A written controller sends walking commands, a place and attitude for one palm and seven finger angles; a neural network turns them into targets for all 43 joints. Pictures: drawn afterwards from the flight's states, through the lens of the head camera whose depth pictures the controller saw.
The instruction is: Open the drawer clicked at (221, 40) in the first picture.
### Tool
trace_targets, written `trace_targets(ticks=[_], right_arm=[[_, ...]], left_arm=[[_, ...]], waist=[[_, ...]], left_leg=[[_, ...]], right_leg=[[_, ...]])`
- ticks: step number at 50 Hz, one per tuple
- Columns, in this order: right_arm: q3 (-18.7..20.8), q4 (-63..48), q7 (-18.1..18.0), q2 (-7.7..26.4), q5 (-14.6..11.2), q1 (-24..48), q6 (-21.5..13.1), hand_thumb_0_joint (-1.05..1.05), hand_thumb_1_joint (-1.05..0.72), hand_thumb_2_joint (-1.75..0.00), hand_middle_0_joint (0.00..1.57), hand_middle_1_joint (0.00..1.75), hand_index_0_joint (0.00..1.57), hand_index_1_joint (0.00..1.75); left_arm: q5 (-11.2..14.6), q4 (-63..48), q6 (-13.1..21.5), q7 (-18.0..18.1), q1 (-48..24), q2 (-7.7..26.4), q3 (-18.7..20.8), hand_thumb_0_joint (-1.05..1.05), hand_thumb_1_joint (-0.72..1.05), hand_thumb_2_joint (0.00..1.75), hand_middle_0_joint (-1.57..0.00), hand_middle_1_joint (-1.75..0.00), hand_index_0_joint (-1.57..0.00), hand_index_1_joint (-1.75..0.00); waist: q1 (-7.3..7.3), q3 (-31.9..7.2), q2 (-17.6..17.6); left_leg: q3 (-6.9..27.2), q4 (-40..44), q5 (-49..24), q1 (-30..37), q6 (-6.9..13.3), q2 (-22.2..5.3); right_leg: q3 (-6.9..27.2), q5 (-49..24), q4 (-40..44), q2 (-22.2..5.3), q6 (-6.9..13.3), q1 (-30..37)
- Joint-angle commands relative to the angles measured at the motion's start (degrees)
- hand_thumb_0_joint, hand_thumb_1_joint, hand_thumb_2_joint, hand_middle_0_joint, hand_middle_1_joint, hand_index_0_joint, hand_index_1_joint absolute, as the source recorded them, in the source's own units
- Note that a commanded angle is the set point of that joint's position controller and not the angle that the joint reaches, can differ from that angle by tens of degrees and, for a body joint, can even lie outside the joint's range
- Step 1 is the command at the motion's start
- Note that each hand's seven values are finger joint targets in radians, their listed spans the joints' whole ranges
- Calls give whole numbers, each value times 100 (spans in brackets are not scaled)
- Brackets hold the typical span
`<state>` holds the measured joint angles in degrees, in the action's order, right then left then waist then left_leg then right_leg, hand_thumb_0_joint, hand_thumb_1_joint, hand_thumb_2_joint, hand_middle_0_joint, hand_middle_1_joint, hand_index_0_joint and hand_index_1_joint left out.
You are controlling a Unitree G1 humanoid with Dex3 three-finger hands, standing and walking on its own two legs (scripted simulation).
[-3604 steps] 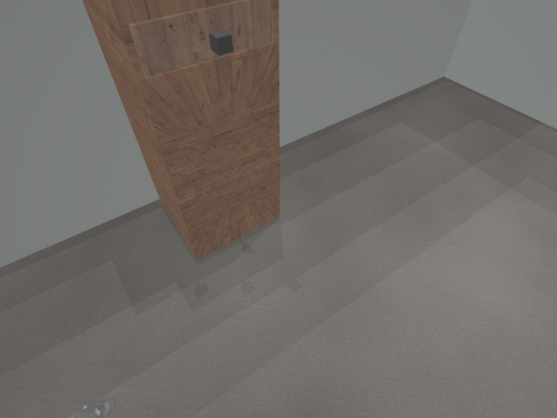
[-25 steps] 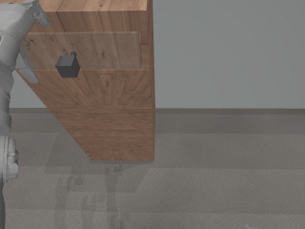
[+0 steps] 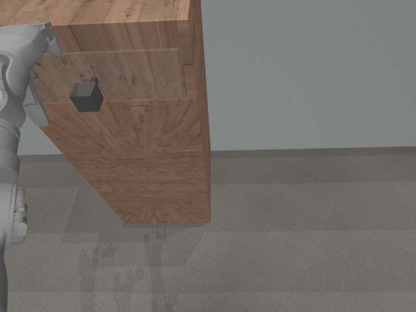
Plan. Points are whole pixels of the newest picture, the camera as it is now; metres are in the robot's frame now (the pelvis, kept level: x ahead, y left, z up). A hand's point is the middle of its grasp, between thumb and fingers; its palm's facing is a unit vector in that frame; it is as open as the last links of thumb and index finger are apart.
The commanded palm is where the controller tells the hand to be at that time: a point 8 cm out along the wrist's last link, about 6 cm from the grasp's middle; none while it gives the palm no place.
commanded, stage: lower the fingers behind the handle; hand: left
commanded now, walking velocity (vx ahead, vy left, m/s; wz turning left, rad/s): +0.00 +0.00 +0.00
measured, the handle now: (90, 90) +0.53 +0.26 +0.12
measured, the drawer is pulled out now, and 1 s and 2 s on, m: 0.00 0.00 0.00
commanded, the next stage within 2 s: lift the fingers back up to retry in 1.60 s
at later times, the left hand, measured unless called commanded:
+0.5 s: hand (55, 103) +0.46 +0.29 +0.16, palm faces -0.09 +0.01 -1.00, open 14.0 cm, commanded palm +0.46 +0.28 +0.21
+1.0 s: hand (74, 105) +0.48 +0.27 +0.13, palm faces -0.03 -0.02 -1.00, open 13.9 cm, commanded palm +0.46 +0.28 +0.18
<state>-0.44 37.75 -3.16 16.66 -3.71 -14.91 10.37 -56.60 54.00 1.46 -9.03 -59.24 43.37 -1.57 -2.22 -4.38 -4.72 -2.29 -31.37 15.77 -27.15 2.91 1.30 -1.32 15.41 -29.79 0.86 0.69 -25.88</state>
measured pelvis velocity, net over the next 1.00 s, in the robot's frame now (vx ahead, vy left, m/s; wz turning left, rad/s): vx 0.00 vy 0.00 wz -0.01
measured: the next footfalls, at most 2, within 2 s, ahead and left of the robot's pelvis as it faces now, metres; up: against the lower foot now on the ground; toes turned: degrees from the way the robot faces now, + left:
none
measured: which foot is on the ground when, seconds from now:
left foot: down 0.00-1.00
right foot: down 0.00-1.00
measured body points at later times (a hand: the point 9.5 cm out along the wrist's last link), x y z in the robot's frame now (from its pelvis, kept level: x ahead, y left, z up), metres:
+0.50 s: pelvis +0.00 -0.01 +0.00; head +0.07 -0.02 +0.44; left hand +0.46 +0.28 +0.21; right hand +0.08 -0.28 -0.14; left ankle -0.01 +0.09 -0.73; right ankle -0.02 -0.11 -0.73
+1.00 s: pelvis +0.00 +0.00 -0.01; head +0.08 -0.01 +0.44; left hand +0.47 +0.27 +0.19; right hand +0.05 -0.27 -0.15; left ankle -0.01 +0.09 -0.73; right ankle -0.02 -0.11 -0.73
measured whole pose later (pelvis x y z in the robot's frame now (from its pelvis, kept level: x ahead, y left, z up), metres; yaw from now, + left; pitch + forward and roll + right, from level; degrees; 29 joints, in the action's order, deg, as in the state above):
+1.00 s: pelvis +0.00 +0.00 -0.01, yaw +0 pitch +14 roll -1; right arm 1.8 38.7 -3.1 15.6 -2.7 -18.4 10.8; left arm -56.7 49.1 10.0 -2.0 -49.5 38.3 1.3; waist -2.6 -5.4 -3.5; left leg -2.4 -36.5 18.6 -31.5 3.0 0.8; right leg -1.2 17.7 -34.1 1.3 0.7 -30.0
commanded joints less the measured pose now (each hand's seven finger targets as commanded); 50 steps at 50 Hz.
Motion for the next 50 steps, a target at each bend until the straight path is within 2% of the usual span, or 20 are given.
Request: trace_targets(ticks=[1, 5, 6, 8, 9, 12, 16, 18, 20, 23, 26, 27, 28, 32, 33, 36, 38, 41, 44, 50], right_arm=[[442, -675, -117, 855, 14, -227, -86, 0, -90, -90, 20, 30, 20, 30], [459, -533, -282, 816, 48, -235, -150, 0, -90, -90, 20, 30, 20, 30], [462, -503, -313, 849, 92, -253, -163, 0, -90, -90, 20, 30, 20, 30], [454, -420, -283, 746, 125, -325, -234, 0, -90, -90, 20, 30, 20, 30], [447, -367, -225, 724, 144, -339, -247, 0, -90, -90, 20, 30, 20, 30], [472, -345, -54, 762, 154, -382, -207, 0, -90, -90, 20, 30, 20, 30], [463, -382, -2, 863, 89, -398, -150, 0, -90, -90, 20, 30, 20, 30], [455, -409, -24, 885, 61, -422, -127, 0, -90, -90, 20, 30, 20, 30], [479, -465, -66, 839, 60, -444, -123, 0, -90, -90, 20, 30, 20, 30], [525, -476, -183, 826, 92, -492, -136, 0, -90, -90, 20, 30, 20, 30], [519, -415, -203, 755, 96, -478, -170, 0, -90, -90, 20, 30, 20, 30], [500, -347, -189, 756, 77, -481, -168, 0, -90, -90, 20, 30, 20, 30], [486, -330, -177, 804, 65, -487, -157, 0, -90, -90, 20, 30, 20, 30], [457, -400, -107, 762, 101, -526, -153, 0, -90, -90, 20, 30, 20, 30], [458, -420, -101, 796, 117, -546, -141, 0, -90, -90, 20, 30, 20, 30], [471, -452, -82, 780, 164, -565, -135, 0, -90, -90, 20, 30, 20, 30], [479, -473, -71, 789, 142, -588, -134, 0, -90, -90, 20, 30, 20, 30], [538, -499, -62, 794, 169, -649, -128, 0, -90, -90, 20, 30, 20, 30], [556, -426, -38, 765, 169, -699, -128, 0, -90, -90, 20, 30, 20, 30], [502, -397, -46, 793, 128, -681, -87, 0, -90, -90, 20, 30, 20, 30]], left_arm=[[220, -1901, 364, -507, -1910, 636, -175, 0, -50, 30, -30, -120, -30, -120], [823, -2565, 1154, -737, -2371, 1387, 696, 0, -50, 30, -30, -120, -30, -120], [877, -2724, 1346, -653, -2457, 1884, 1152, 0, -50, 30, -30, -120, -30, -120], [840, -2684, 1528, -322, -2472, 1965, 1353, 0, -50, 30, -30, -120, -30, -120], [706, -2411, 1463, -151, -2324, 1670, 1116, 0, -50, 30, -30, -120, -30, -120], [411, -1697, 1175, 326, -1674, 1545, 1145, 0, -50, 30, -30, -120, -30, -120], [248, -1000, 616, 444, -1469, 1078, 562, 0, -50, 30, -30, -120, -30, -120], [105, -1156, 512, 378, -1790, 1230, 463, 0, -50, 30, -30, -120, -30, -120], [67, -1526, 587, 274, -2027, 1066, 285, 0, -50, 30, -30, -120, -30, -120], [233, -2019, 966, 165, -2175, 1403, 677, 0, -50, 30, -30, -120, -30, -120], [303, -1869, 1074, 142, -2122, 917, 338, 0, -50, 30, -30, -120, -30, -120], [308, -1585, 1038, 154, -1990, 826, 282, 0, -50, 30, -30, -120, -30, -120], [305, -1334, 993, 183, -1760, 986, 450, 0, -50, 30, -30, -120, -30, -120], [259, -1390, 999, 372, -1829, 1099, 592, 0, -50, 30, -30, -120, -30, -120], [210, -1324, 990, 443, -1693, 1411, 875, 0, -50, 30, -30, -120, -30, -120], [65, -1384, 958, 621, -1740, 1391, 871, 0, -50, 30, -30, -120, -30, -120], [28, -1312, 906, 698, -1601, 1354, 847, 0, -50, 30, -30, -120, -30, -120], [18, -1663, 955, 768, -1654, 1360, 912, 0, -50, 30, -30, -120, -30, -120], [-2, -1589, 896, 839, -1585, 1134, 748, 0, -50, 30, -30, -120, -30, -120], [18, -1100, 696, 851, -1310, 1096, 688, 0, -50, 30, -30, -120, -30, -120]], waist=[[-285, -2342, 751], [-205, -2191, 90], [-96, -2284, -87], [-14, -2237, -458], [-23, -2106, -590], [86, -1954, -119], [-58, -1936, 537], [-121, -2176, 423], [-199, -2426, 325], [-202, -2629, 156], [-292, -2240, -32], [-329, -1839, 37], [-274, -1584, 137], [-118, -1959, 51], [-55, -2059, 119], [-28, -2387, 152], [-58, -2313, 196], [-37, -2731, 69], [-81, -2555, -27], [-125, -1987, 364]], left_leg=[[271, 39, -2368, 1652, 92, -78], [314, 41, -2361, 1941, 85, 4], [335, 27, -2498, 1908, 55, 15], [381, -28, -2814, 1902, -26, -8], [398, -73, -2924, 1852, -90, -27], [332, -135, -2762, 1377, -126, -84], [151, -86, -1973, 893, -49, -76], [147, -104, -1799, 932, -18, -65], [178, -156, -1987, 1197, 29, -36], [254, -208, -2259, 1538, 64, -14], [285, -234, -2310, 1655, 37, -40], [296, -213, -2102, 1519, 14, -71], [308, -171, -1890, 1315, -3, -69], [300, -234, -2244, 1214, -43, -65], [295, -252, -2202, 1113, -44, -68], [245, -322, -2450, 1050, -36, -71], [246, -336, -2386, 1026, -41, -110], [264, -390, -2712, 1331, -39, -133], [296, -426, -2834, 1397, -56, -155], [225, -318, -2140, 882, -15, -116]], right_leg=[[99, -1996, 329, 62, 40, 1047], [101, -1864, 357, 104, 96, 867], [86, -1868, 313, 123, 133, 901], [25, -1767, 188, 160, 187, 665], [-6, -1681, 140, 172, 198, 460], [-28, -1659, 28, 178, 198, 462], [51, -1641, 79, 111, 133, 700], [116, -1641, 81, 87, 97, 763], [143, -1804, 82, 94, 90, 799], [143, -1915, 67, 128, 103, 798], [80, -1608, 106, 156, 122, 357], [33, -1417, 123, 165, 122, 113], [4, -1267, 122, 177, 142, 37], [11, -1515, -70, 170, 177, 256], [17, -1534, -106, 172, 179, 360], [44, -1798, -200, 167, 167, 531], [30, -1734, -226, 178, 147, 418], [41, -1782, -249, 201, 148, 450], [15, -1697, -249, 215, 135, 219], [4, -1545, -173, 203, 134, 278]])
